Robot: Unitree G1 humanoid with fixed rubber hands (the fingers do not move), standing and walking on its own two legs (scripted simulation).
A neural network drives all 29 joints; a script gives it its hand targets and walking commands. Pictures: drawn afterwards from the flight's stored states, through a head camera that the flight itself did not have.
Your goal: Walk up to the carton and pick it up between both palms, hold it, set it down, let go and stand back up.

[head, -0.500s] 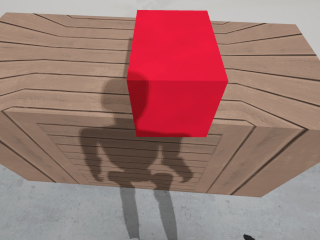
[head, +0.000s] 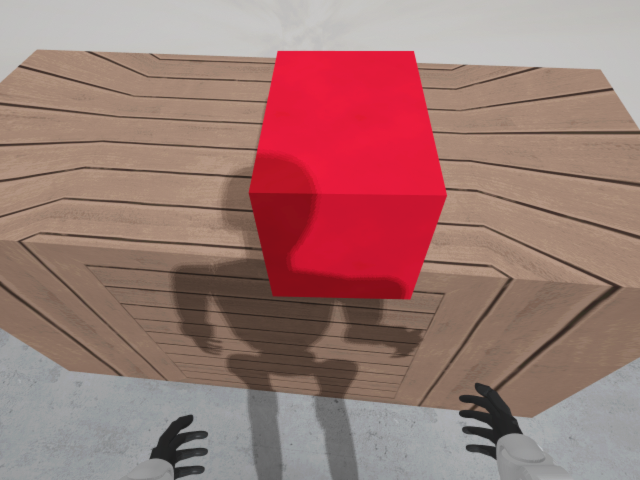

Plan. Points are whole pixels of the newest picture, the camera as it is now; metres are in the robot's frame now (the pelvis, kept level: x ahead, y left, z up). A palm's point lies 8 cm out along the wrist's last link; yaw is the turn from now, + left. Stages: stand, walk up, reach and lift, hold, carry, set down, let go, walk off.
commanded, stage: reach and lift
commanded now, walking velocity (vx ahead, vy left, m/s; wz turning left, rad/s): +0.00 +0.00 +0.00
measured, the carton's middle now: (343, 173) +0.51 -0.02 +0.07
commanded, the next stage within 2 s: none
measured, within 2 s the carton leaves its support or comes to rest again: neither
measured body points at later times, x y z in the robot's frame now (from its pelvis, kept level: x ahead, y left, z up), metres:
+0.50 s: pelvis -0.05 +0.01 +0.00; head -0.07 +0.02 +0.45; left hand +0.12 +0.25 -0.06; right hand +0.11 -0.18 -0.06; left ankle +0.00 +0.13 -0.74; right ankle -0.03 -0.07 -0.75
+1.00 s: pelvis -0.06 +0.03 +0.00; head -0.09 +0.05 +0.45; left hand +0.21 +0.20 -0.01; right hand +0.19 -0.20 +0.00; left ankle +0.00 +0.13 -0.75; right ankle -0.03 -0.07 -0.75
